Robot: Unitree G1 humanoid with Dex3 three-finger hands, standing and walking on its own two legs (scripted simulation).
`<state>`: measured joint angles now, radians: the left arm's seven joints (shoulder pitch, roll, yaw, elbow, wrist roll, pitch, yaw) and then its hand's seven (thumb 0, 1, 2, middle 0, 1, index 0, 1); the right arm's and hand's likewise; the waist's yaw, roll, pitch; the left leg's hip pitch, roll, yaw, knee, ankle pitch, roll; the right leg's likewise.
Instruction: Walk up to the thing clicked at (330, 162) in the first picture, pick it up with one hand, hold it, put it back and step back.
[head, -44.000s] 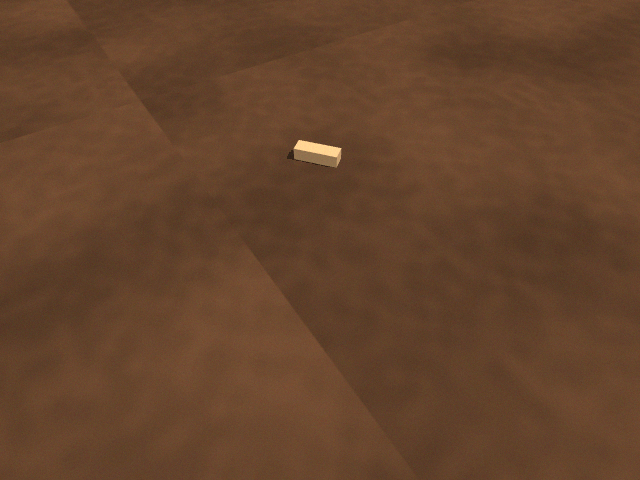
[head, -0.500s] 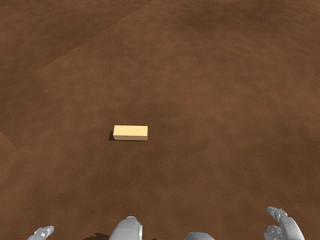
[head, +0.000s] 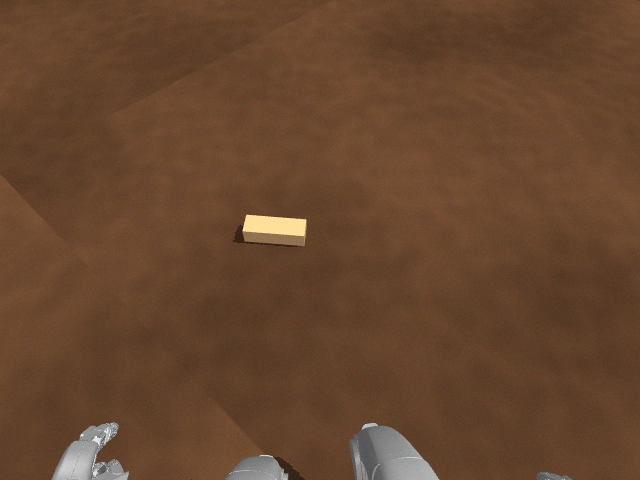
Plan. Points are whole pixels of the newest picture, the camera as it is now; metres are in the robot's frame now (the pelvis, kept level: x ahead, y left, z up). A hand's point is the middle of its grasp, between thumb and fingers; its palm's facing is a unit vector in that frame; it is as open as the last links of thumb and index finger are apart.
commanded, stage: step back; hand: left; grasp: from above
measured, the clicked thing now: (275, 230) +0.97 +0.18 -0.73
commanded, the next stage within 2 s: stand in 1.34 s
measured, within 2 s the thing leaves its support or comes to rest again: neither
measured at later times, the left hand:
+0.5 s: hand out of the picture -0.10 +0.26 -0.13, palm faces +0.05 -0.89 -0.46, open 7.4 cm
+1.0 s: hand out of the picture -0.06 +0.24 -0.13, palm faces +0.05 -0.92 -0.39, open 7.4 cm
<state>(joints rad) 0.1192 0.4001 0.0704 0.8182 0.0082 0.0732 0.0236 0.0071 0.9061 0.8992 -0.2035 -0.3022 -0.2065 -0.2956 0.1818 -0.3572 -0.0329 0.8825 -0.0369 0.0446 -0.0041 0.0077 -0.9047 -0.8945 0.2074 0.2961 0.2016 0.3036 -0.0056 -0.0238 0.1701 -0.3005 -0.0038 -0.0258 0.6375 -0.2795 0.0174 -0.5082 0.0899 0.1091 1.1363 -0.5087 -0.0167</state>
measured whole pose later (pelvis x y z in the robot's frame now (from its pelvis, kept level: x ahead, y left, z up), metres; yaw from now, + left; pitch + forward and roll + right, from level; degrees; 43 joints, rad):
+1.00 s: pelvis -0.11 -0.03 +0.00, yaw +2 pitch -3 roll +0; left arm 0.22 0.35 0.05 0.97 0.03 -0.05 -0.01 0.01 0.90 0.90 -0.21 -0.30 -0.21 -0.30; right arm 0.21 -0.40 -0.06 0.99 -0.03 0.00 0.01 0.01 -0.91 -0.90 0.20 0.30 0.20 0.30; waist 0.03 0.03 0.08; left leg -0.38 0.02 -0.05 0.80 -0.43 0.01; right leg -0.25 -0.01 -0.05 0.60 -0.30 -0.03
